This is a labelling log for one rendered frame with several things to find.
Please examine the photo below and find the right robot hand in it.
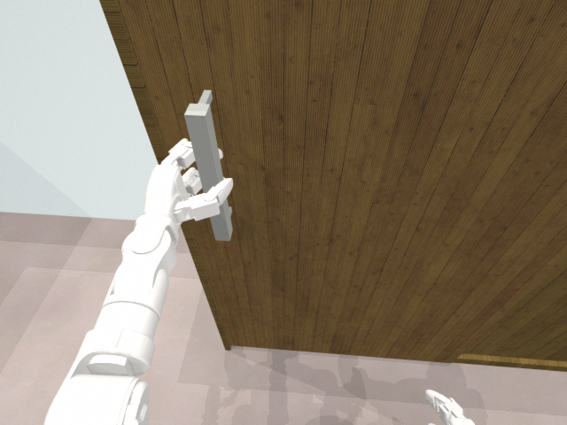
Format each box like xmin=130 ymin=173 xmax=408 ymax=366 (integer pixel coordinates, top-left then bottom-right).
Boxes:
xmin=425 ymin=390 xmax=475 ymax=425

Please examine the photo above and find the handle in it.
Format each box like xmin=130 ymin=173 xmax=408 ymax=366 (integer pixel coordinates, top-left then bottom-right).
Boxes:
xmin=184 ymin=90 xmax=233 ymax=241

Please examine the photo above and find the wardrobe door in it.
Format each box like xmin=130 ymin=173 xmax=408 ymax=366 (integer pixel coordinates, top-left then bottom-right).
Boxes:
xmin=464 ymin=261 xmax=567 ymax=361
xmin=118 ymin=0 xmax=567 ymax=363

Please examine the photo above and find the left robot upper arm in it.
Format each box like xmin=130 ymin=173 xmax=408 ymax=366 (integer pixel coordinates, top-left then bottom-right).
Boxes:
xmin=48 ymin=374 xmax=150 ymax=425

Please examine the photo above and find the left robot hand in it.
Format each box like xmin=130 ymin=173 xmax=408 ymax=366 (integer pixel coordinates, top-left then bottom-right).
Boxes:
xmin=144 ymin=138 xmax=233 ymax=230

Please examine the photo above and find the left robot forearm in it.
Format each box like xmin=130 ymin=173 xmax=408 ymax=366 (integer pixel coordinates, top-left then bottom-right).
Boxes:
xmin=43 ymin=213 xmax=179 ymax=425

